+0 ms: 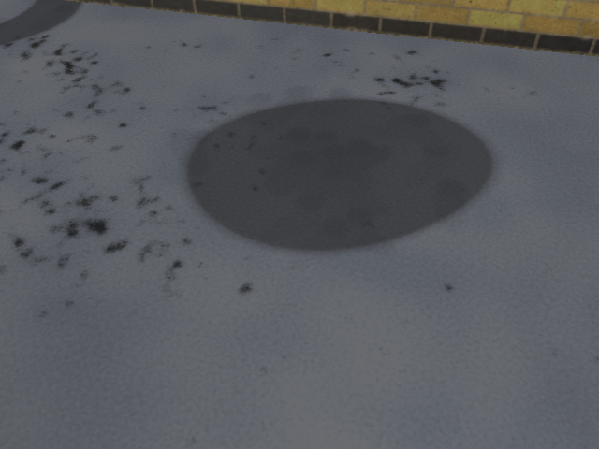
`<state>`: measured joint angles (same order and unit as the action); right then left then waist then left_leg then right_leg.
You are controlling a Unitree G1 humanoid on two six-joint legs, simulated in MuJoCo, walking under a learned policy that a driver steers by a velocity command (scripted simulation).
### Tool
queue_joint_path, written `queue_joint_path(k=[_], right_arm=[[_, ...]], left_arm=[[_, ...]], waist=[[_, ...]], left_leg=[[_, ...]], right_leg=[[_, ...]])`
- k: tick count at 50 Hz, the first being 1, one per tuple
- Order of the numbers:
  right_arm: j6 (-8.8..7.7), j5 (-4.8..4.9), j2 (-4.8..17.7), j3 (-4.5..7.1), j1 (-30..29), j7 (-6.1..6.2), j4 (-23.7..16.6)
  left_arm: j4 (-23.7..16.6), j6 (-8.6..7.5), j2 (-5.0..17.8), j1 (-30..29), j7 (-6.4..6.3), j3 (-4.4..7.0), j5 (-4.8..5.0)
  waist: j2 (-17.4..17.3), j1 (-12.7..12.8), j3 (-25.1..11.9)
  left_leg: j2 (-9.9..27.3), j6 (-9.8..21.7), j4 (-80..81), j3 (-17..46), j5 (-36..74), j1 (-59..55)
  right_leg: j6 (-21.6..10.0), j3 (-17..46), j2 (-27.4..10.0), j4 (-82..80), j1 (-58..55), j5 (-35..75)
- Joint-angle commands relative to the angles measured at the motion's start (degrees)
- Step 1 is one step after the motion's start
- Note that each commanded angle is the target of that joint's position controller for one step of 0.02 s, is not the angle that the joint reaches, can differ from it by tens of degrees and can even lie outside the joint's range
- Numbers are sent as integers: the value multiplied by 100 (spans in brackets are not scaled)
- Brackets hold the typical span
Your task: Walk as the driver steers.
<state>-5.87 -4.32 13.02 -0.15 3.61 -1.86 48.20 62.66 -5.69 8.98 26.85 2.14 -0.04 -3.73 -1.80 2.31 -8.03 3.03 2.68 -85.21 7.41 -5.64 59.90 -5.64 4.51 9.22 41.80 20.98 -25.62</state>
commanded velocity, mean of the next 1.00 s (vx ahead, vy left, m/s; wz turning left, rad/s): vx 0.50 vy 0.00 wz -0.30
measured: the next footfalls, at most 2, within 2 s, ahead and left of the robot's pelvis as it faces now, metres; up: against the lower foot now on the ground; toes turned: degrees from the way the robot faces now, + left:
left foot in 0.20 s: +0.30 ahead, +0.14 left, +0.00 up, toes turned -4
right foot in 0.74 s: +0.48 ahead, -0.17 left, +0.00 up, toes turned -21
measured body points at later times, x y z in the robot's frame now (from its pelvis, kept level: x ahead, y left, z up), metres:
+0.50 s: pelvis +0.27 +0.04 +0.04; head +0.28 +0.04 +0.49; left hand +0.50 +0.20 -0.08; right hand +0.19 -0.17 -0.11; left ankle +0.26 +0.14 -0.71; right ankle +0.36 -0.14 -0.63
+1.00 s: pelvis +0.49 -0.07 +0.04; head +0.50 -0.09 +0.49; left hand +0.57 +0.17 -0.10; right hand +0.57 -0.37 -0.08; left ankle +0.64 +0.06 -0.63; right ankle +0.44 -0.15 -0.71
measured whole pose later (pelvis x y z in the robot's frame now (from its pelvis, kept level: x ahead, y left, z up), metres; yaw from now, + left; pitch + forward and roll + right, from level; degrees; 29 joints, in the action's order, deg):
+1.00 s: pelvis +0.49 -0.07 +0.04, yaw -18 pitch +3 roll -1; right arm -5.0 0.4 14.0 5.0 4.3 1.4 50.6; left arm 56.1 -4.3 11.4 19.3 -0.3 4.3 -0.3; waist -2.1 2.5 -1.5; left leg 8.2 1.2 -57.8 1.0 -7.0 42.6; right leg -3.5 -4.3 2.7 17.6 10.4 -10.6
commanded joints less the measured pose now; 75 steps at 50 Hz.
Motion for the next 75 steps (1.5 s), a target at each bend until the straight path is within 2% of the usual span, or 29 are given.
queue_joint_path(k=[1,4,8,9,10,11,12,13,14,16,19,28,29,30,33,36,37,38,40,43,49,58,60,62,63,64,66,69,75], right_arm=[[-25,-5,103,-22,-694,6,-536],[149,66,-113,-67,-1264,-84,-770],[72,254,485,200,-1388,67,-877],[-45,405,672,314,-756,165,-720],[-162,450,820,362,491,255,-412],[-232,311,961,326,1548,223,-269],[-157,130,771,379,2178,248,123],[-142,144,816,437,1642,311,119],[-95,185,411,328,1010,364,74],[-53,227,-495,114,652,361,69],[-57,85,-285,261,713,382,273],[-325,105,26,343,1915,-102,829],[-120,645,859,564,1882,195,871],[-46,686,835,562,2047,304,912],[41,596,533,586,2112,372,1053],[39,614,416,565,1825,358,1034],[26,517,363,521,1518,352,813],[-113,480,-273,318,1882,245,629],[-314,746,268,486,1211,118,507],[-108,571,285,581,1048,319,402],[95,424,166,490,272,317,51],[104,558,349,401,-1113,61,-319],[76,530,527,479,-671,2,-203],[29,454,1069,745,1031,49,344],[48,393,1627,869,1807,98,468],[77,441,1283,729,1980,101,476],[84,419,805,584,1030,121,234],[7,348,381,458,485,64,263],[0,419,695,503,1139,219,547]], left_arm=[[-738,-386,518,-672,-67,91,73],[-722,-318,715,-225,110,240,227],[-833,-245,1141,-370,191,474,242],[-861,-246,1101,-465,216,507,139],[-963,-283,551,-336,232,366,67],[-1023,-355,-313,767,177,140,16],[-1087,-280,403,-255,212,337,158],[-1177,-170,576,-909,186,427,209],[-1059,-104,560,-973,94,419,210],[-950,-82,314,-1148,56,388,-73],[-1140,-15,34,-1750,165,318,115],[-1523,355,136,-2718,134,263,14],[-1811,271,530,-3390,-68,374,791],[-1917,232,457,-3633,-127,329,836],[-1943,252,385,-3625,-125,350,608],[-1431,266,888,-1726,-157,674,470],[-1194,260,1481,-471,-248,864,431],[-1150,225,1832,-261,-254,845,404],[-1320,209,1097,-814,-294,650,371],[-1434,106,473,-1893,-191,452,348],[-1101,3,993,-1262,-278,548,347],[-791,85,1235,-535,-321,664,489],[-800,145,1298,-715,-354,692,524],[-932,172,1069,-894,-405,619,494],[-1068,71,545,-457,-370,465,442],[-1049,-76,643,-507,-318,458,448],[-1215,-145,1053,-1264,-311,581,636],[-1238,40,884,-1291,-405,650,502],[-1485,151,739,-2034,-366,621,400]], waist=[[142,-82,322],[509,74,633],[704,-190,602],[711,-406,249],[38,-668,-1024],[-1768,-450,-2601],[-1432,-1115,-1480],[-675,-984,-101],[-217,-672,377],[-149,-340,356],[-116,-365,373],[-184,-336,890],[172,-496,1026],[66,-568,1058],[-314,-504,1181],[-244,411,235],[377,877,-602],[1729,485,-1032],[1115,419,-605],[470,-293,204],[413,-338,734],[628,87,1109],[717,-257,930],[294,-955,-138],[-1046,-898,-909],[-1420,-930,-1410],[-637,-711,-251],[-398,-212,391],[-123,-284,761]], left_leg=[[235,-434,1998,-564,195,-1065],[89,-580,3884,-946,555,-2594],[-304,-339,5385,-1161,329,-3233],[-250,-43,5373,-1176,647,-4250],[466,725,4829,-552,1774,-6363],[2036,2458,5287,1838,2733,-9315],[2339,2194,6560,3261,496,-8889],[2190,1480,6900,2616,-1382,-7352],[2006,1064,7113,1746,-1804,-6030],[1604,935,7536,583,-460,-5209],[1210,1042,7776,-391,308,-5181],[1361,1240,7924,-1329,2141,-5708],[1123,748,7745,-1379,1096,-5797],[1242,694,7759,-1276,737,-5965],[1376,648,7423,-1250,1109,-6202],[968,401,5270,-1599,2886,-5398],[524,162,3305,-1791,1312,-3965],[-438,-130,1373,-1296,-2526,-1658],[36,19,277,-404,-2142,-652],[616,-83,1204,-456,-1096,-1844],[645,-165,3049,-502,296,-1768],[210,23,5212,-793,200,-2313],[-8,218,5567,-951,-150,-3105],[156,581,5557,-582,244,-5576],[1617,1366,5937,1726,-381,-7835],[1963,1587,6766,3347,-914,-8190],[1582,1171,6862,1858,-1001,-6885],[1073,973,7389,754,-289,-5123],[985,1003,7735,95,755,-5229]], right_leg=[[-793,1234,-1056,-1674,297,3026],[-847,1424,-1197,-1939,626,2405],[-693,1972,-1566,-1414,-951,4333],[-397,1781,-1361,-854,-983,5155],[-10,1413,-856,627,-559,4894],[526,819,133,2523,1523,719],[483,503,-11,3943,3183,-741],[278,470,-514,4678,3619,253],[130,351,-962,4409,3271,1111],[45,293,-1379,3652,2369,1559],[46,259,-1391,3170,2555,1505],[180,-393,-1510,-253,1838,2927],[254,-586,-1403,-317,1862,2740],[290,-599,-1398,-503,1920,2611],[157,-691,-1342,-900,1510,1952],[-263,-895,-937,-1164,-1265,1870],[-623,418,-1957,-1047,-3128,2377],[-1564,2988,-3144,-1966,-4669,1849],[-1279,2422,-2932,-2333,-3881,1888],[-815,935,-2397,-2813,-1438,2606],[-780,226,-2187,-3291,-800,2837],[-503,6,-2399,-2890,-1842,2415],[-359,-38,-2401,-2357,-1932,3368],[-29,-526,-1824,-176,-1150,4096],[456,-919,-949,2175,1201,1950],[431,-83,-671,3170,2074,-513],[277,-48,-1325,3574,2658,283],[241,-66,-1768,2729,1735,1117],[477,-149,-1786,1070,2215,2333]])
